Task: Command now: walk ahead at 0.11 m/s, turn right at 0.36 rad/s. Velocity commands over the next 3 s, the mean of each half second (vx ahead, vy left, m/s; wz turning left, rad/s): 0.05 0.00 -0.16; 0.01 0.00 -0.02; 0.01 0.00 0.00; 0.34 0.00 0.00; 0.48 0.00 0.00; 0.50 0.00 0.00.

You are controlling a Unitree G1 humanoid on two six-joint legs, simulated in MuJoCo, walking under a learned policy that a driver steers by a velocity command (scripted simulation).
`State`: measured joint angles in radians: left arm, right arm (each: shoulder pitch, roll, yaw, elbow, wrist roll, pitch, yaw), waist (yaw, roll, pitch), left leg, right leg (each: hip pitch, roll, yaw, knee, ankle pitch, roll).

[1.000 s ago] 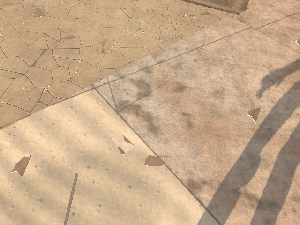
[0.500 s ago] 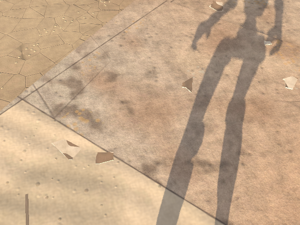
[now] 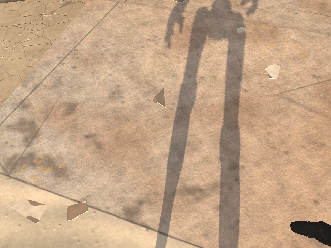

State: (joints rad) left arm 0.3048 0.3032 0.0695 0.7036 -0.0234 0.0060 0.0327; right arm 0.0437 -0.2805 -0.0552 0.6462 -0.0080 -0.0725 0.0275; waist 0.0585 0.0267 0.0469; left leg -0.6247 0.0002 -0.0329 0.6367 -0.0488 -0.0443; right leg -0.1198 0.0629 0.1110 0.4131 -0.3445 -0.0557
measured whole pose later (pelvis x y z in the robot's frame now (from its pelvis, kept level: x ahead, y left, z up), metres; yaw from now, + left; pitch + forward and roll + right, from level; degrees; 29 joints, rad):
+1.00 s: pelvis +0.14 -0.01 -0.01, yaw -3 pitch -1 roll +0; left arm 0.27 0.22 0.03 0.76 0.01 0.00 0.03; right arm 0.11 -0.23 -0.03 0.94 0.00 0.01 -0.02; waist -0.01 0.00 0.03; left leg -0.27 0.01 -0.01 0.56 -0.27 -0.01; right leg -0.15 0.01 0.02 0.55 -0.37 -0.01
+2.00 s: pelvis +0.28 +0.02 +0.01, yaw -3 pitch +1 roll +0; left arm 0.12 0.27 0.06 0.86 -0.02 -0.08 -0.01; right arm 0.43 -0.18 -0.01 1.10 0.00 -0.09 0.00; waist -0.07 -0.04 0.00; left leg 0.05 -0.05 0.04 0.19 -0.25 0.06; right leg -0.67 -0.11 0.00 0.83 -0.04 -0.01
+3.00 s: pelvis +0.86 +0.02 +0.01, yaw -2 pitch +1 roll +1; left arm 0.16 0.28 0.06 0.92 -0.01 -0.08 0.01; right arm 0.32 -0.24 -0.05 0.96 -0.01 -0.10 0.02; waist -0.04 -0.04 0.01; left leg -0.14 -0.06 0.07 0.27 -0.15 0.07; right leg -0.64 -0.13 0.03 0.99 -0.17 -0.02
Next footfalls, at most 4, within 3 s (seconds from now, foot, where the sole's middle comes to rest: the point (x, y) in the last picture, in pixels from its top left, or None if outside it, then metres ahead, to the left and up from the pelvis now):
0.08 left None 0.21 0.11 -0.78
0.36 right None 0.12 -0.13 -0.78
2.20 right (222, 207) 0.59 -0.13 -0.78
2.74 left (169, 143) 0.90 0.10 -0.78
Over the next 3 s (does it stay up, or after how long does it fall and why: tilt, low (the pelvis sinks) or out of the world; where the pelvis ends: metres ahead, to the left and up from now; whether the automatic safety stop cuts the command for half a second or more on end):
stays up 0.86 0.02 0.01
